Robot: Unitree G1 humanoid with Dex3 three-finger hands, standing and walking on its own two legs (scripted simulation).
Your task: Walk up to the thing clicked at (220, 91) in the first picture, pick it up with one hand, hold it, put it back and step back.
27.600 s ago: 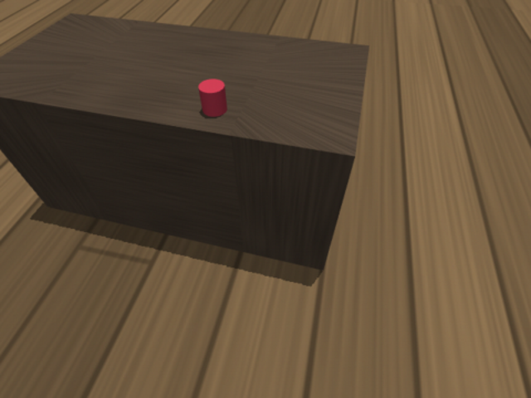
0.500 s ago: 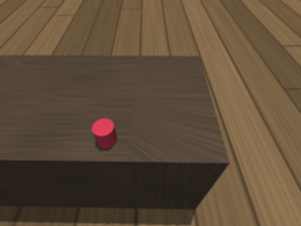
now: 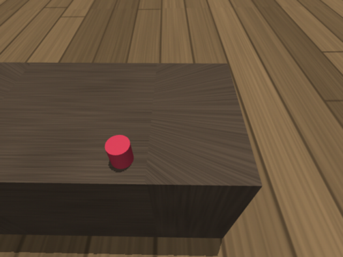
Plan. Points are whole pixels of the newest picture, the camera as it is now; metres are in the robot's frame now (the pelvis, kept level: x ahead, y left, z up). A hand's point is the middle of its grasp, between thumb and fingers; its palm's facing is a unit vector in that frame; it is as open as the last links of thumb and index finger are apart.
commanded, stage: stand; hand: left
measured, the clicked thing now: (120, 152) +0.44 +0.18 -0.09
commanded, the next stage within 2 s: step back in 0.58 s
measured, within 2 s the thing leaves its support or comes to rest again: neither
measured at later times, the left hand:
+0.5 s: hand out of the picture +0.07 +0.25 -0.16, palm faces -0.02 -0.94 -0.34, open 7.4 cm
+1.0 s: hand out of the picture +0.07 +0.30 -0.19, palm faces -0.01 -0.93 -0.37, open 7.4 cm
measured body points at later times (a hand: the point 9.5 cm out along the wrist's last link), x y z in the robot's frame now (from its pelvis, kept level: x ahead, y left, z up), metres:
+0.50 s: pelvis +0.00 +0.00 +0.00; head +0.01 +0.00 +0.45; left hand +0.07 +0.30 -0.13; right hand +0.07 -0.30 -0.13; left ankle -0.01 +0.12 -0.75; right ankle -0.02 -0.11 -0.75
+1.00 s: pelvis -0.07 +0.04 -0.04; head -0.01 +0.05 +0.41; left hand +0.07 +0.35 -0.16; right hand +0.01 -0.30 -0.14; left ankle -0.10 +0.16 -0.75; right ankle -0.02 -0.11 -0.75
